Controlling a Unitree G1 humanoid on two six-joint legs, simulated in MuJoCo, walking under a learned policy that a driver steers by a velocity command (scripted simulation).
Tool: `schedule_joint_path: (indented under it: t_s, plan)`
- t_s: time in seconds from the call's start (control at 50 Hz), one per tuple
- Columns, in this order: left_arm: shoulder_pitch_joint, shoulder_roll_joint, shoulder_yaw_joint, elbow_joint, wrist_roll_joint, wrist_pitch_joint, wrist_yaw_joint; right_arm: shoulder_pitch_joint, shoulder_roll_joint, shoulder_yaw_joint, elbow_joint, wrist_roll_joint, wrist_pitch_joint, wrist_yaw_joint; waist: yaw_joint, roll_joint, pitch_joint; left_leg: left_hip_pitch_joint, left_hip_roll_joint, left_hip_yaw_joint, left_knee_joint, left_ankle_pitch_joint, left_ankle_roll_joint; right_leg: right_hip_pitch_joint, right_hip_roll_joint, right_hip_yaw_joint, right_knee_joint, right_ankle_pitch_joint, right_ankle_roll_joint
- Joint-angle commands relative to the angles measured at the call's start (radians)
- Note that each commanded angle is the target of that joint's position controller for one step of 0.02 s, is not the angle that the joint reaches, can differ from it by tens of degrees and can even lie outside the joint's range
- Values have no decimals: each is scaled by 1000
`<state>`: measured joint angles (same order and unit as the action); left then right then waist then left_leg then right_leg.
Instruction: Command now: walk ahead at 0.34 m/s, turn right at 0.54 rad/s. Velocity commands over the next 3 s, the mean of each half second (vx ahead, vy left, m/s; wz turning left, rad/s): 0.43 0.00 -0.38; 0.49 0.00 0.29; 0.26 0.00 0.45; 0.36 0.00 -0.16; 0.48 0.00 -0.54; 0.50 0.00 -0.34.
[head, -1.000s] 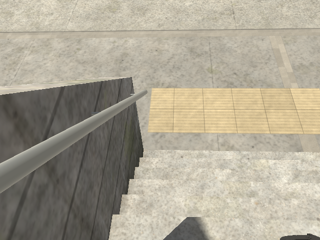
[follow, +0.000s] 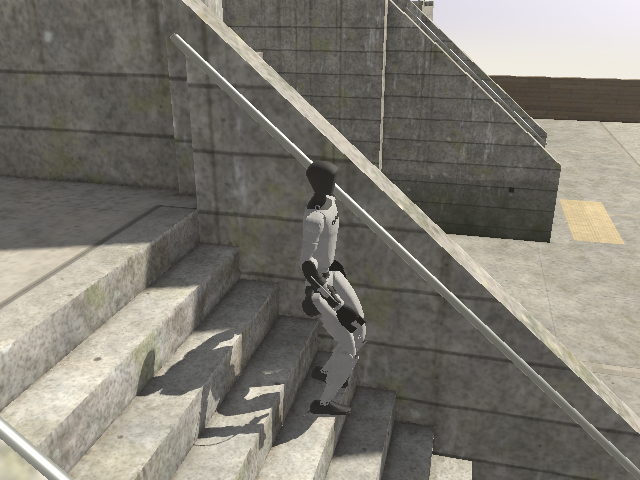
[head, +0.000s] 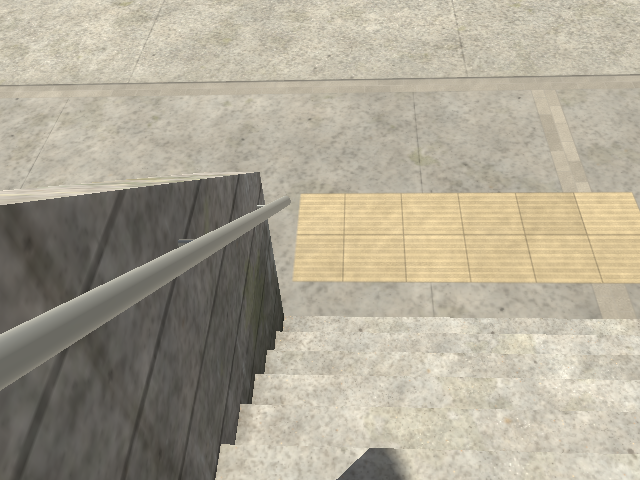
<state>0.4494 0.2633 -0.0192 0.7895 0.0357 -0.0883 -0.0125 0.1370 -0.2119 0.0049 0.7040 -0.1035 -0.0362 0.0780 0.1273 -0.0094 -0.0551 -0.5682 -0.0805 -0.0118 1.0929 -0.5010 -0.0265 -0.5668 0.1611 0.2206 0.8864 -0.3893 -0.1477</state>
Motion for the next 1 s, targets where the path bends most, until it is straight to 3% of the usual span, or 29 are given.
schedule_joint_path:
  t_s: [0.02,0.04,0.06,0.08,0.1,0.16,0.18,0.22,0.26,0.3,0.38,0.44,0.46,0.48,0.5,0.52,0.54,0.56,0.58,0.6,0.64,0.66,0.74,0.82,0.88,0.92,0.94,0.98,1.0]
  plan:
    - [-148,174,36,-86,-24,-15,-5,34,-35,-6,-81,26,-19,5,-78,-86,29,316,-44,43,-388,-24,12,-124,-129,355,-321,-387,-177]
    - [-181,149,29,-82,-10,0,-24,116,-29,-7,-49,28,-21,6,-119,-12,6,478,-38,36,-542,81,28,-178,-110,339,-208,-369,-179]
    - [-197,84,21,-76,23,5,-50,313,-55,-27,5,-3,-31,-9,-176,2,-6,720,37,-71,-389,207,75,-432,-65,265,89,-191,-135]
    - [-43,-24,5,-112,14,8,-84,356,-221,-74,-11,-45,-56,-42,-140,239,-17,699,404,-699,-646,162,434,-642,57,73,361,-168,-25]
    - [-128,1,-4,-107,74,7,-79,265,-147,-53,-13,-53,-61,-57,-151,32,149,610,570,-842,-747,73,528,-857,-89,133,424,-64,2]
    - [-108,25,5,-24,95,46,-45,174,38,-14,8,42,-73,-70,-104,-56,22,436,323,-427,-609,128,352,-636,-206,-49,481,199,77]
    - [-79,17,-6,37,120,59,-67,173,169,28,37,34,-82,-92,-129,-58,52,396,200,-224,-445,160,266,-606,-260,-60,235,543,123]
    - [-138,31,9,20,115,56,-104,258,37,16,77,34,-98,-110,-147,44,74,139,113,-139,-363,152,217,-407,-235,-166,247,703,112]
    - [-248,42,6,-17,108,46,-119,278,-30,16,52,31,-116,-136,-187,-36,66,-27,112,-60,-299,11,205,-259,-242,-202,-28,1027,78]
    - [-247,6,8,-32,89,38,-106,275,-51,17,88,-14,-122,-103,-143,48,85,-410,89,13,-323,-179,177,222,-170,-339,7,1053,88]
    - [-373,24,4,-39,71,49,-96,394,-151,-1,126,55,-84,-68,-225,75,210,70,295,-323,-209,3,232,5,-240,-210,-433,656,102]
    - [17,73,43,82,53,43,-79,369,-169,-4,215,19,-46,0,-73,41,99,163,246,-280,173,243,256,470,-244,-257,-713,703,78]
    - [217,175,100,150,65,26,-63,498,-141,-8,288,-36,-41,36,-36,-65,32,-3,146,-124,509,268,188,758,-210,-308,-581,647,36]
    - [321,200,118,160,84,36,-69,583,-71,-1,332,-12,-41,57,8,-204,-144,-321,0,-66,951,-239,116,1101,-340,-170,-228,994,-147]
    - [257,220,123,145,78,20,-80,473,-60,-2,222,35,-48,56,-28,-164,-212,-575,33,-12,1037,-292,98,1215,-437,-74,-186,1174,-177]
    - [216,262,144,161,71,21,-81,365,-36,17,126,66,-51,50,-1,-116,-123,-820,78,-35,1028,-205,84,1118,-571,133,-340,654,-239]
    - [158,185,137,147,-84,59,-24,211,-149,-50,123,106,-18,-88,-38,-1,-132,-809,109,-95,942,-287,85,1013,-645,191,-351,384,-249]
    - [99,97,94,113,-70,70,-1,147,-158,-52,92,88,0,-127,-62,76,-21,-751,141,-138,699,-105,60,784,-609,110,-418,132,-210]
    - [19,-84,14,148,120,25,-56,306,51,52,154,42,-18,-35,-136,132,303,-731,268,-230,465,389,100,285,-577,82,-528,161,-162]
    - [13,-117,10,156,103,2,-52,419,37,30,223,44,-15,2,-161,146,316,-557,260,-198,201,666,101,90,-546,-3,-564,259,-217]
    - [9,-47,5,190,78,-41,-30,442,29,20,251,-7,-5,66,-207,-63,171,-294,213,-87,278,826,118,-120,-397,-110,-474,156,-165]
    - [-2,-55,-4,215,81,-62,-7,430,16,22,242,-18,-10,79,-198,-33,122,-375,223,-136,114,955,116,-25,-390,-154,-410,202,-139]
    - [14,4,-13,264,90,-72,-8,289,-17,8,238,-7,-9,45,-173,-35,117,-133,201,-94,-127,1180,80,-94,-389,-221,-283,26,-86]
    - [219,-92,-40,365,101,-49,-1,182,2,27,238,-28,2,23,-95,-25,175,-307,212,-96,-225,1059,83,221,-477,-104,-138,31,-104]
    - [204,-59,-29,372,109,-31,6,43,-22,27,185,-23,8,29,-59,7,205,-154,195,39,-372,991,81,214,-466,-159,-16,77,-55]
    - [125,29,-3,340,104,-25,-5,104,-35,9,191,-25,10,13,-135,-65,190,93,152,77,-342,730,67,162,-514,-174,58,309,-3]
    - [38,71,19,325,59,-2,-1,59,-77,-8,196,-1,14,12,-133,-33,215,58,209,23,-725,641,89,279,-506,-169,154,160,32]
    - [37,195,55,366,96,50,-64,524,-151,-69,404,40,-23,3,-306,158,73,651,104,171,-861,879,115,185,-310,-330,749,187,46]
    - [102,123,65,371,93,46,-103,757,-227,-101,473,0,-32,-4,-349,341,-29,985,173,46,-634,1037,235,-174,-175,-327,1211,-324,67]
